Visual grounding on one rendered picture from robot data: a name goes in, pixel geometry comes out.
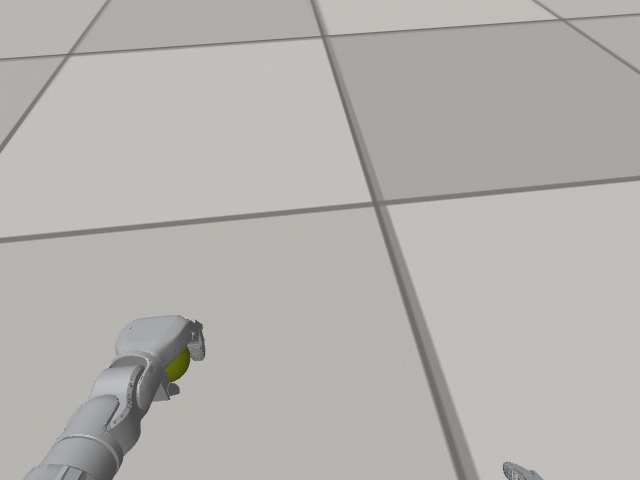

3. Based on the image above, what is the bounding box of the left robot arm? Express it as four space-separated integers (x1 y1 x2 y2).
23 350 164 480

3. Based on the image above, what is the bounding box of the right robot hand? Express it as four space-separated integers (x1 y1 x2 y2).
503 462 544 480

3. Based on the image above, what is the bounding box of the ball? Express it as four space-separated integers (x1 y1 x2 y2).
165 347 190 383

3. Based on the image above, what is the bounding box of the left robot hand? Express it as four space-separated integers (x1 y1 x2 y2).
115 315 205 402

